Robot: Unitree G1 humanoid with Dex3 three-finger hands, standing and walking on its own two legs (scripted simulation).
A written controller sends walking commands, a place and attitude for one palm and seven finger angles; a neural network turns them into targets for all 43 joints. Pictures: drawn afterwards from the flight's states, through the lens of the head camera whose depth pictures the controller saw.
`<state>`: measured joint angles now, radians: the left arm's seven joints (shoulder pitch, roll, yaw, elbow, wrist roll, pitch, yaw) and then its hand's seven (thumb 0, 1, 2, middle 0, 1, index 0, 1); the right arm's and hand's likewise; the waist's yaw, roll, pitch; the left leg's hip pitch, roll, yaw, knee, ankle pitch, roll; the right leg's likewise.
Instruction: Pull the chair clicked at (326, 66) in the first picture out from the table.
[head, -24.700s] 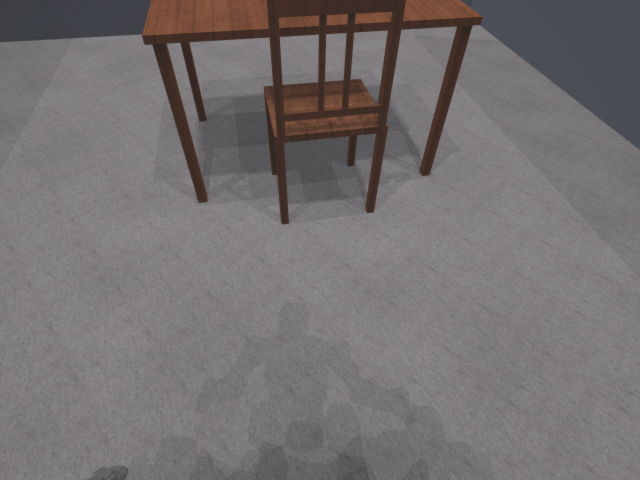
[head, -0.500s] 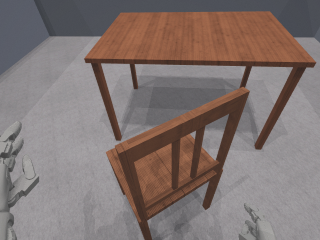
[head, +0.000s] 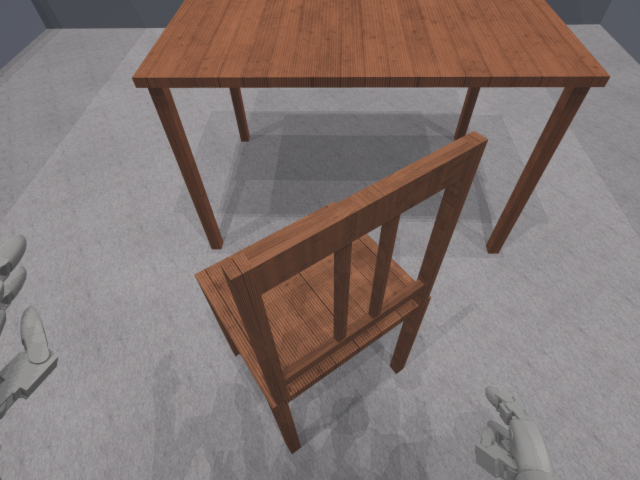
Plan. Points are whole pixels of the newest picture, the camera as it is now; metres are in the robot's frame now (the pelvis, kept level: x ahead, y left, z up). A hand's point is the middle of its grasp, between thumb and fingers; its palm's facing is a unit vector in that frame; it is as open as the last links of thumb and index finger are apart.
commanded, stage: step back with the hand held close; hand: left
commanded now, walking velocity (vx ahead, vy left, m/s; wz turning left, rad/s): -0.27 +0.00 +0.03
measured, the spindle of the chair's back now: (341, 296) +0.40 +0.00 -0.08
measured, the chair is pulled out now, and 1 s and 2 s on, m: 0.43 0.43 0.43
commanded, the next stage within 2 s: stop stepping back and stand still in 1.40 s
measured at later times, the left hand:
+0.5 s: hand out of the picture +0.14 +0.27 +0.15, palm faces +0.48 -0.74 -0.47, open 7.4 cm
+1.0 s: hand out of the picture +0.12 +0.27 +0.16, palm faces +0.46 -0.71 -0.54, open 7.4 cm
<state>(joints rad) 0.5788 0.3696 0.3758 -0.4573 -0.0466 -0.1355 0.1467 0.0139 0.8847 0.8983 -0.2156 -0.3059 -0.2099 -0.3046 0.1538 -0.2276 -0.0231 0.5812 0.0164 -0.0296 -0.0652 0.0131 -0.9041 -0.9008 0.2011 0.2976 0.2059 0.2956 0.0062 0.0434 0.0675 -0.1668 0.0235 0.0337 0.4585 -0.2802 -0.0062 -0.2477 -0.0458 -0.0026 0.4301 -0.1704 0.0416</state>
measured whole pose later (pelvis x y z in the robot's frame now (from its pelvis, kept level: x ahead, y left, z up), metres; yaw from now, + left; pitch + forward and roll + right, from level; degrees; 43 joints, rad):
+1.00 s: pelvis -0.08 -0.01 -0.02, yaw +2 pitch +2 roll -2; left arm 0.58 0.45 0.50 -0.58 -0.02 -0.20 0.16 0.01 0.88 0.90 -0.22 -0.31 -0.21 -0.30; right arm 0.18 -0.18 -0.03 0.59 0.01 -0.08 -0.07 0.01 -0.90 -0.90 0.20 0.30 0.21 0.30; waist -0.01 -0.01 0.03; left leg -0.45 0.03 -0.03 0.65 -0.24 -0.01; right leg -0.42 0.02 0.03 0.62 -0.21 0.02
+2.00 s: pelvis -0.24 -0.02 +0.00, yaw -1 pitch -2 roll -1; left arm 0.57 0.39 0.38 -0.45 -0.05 -0.20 0.15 0.02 0.88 0.90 -0.21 -0.31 -0.21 -0.30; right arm 0.27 -0.22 -0.01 0.63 0.02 -0.12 -0.07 0.02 -0.91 -0.90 0.20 0.30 0.20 0.30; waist -0.04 -0.01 -0.03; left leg -0.25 -0.01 0.00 0.46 -0.19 0.03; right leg -0.12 0.00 -0.01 0.42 -0.27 0.01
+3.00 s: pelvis -0.25 -0.03 +0.00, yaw +1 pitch -1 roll -1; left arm 0.37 0.16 0.00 1.16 0.00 0.02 0.03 0.00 0.92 0.90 -0.20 -0.30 -0.20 -0.30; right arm 0.34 -0.14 0.00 1.12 -0.01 0.02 -0.04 0.01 -0.91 -0.90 0.20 0.30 0.20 0.30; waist 0.00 0.03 0.05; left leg -0.26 -0.01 -0.04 0.45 -0.16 0.01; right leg -0.12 0.00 -0.05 0.42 -0.28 -0.01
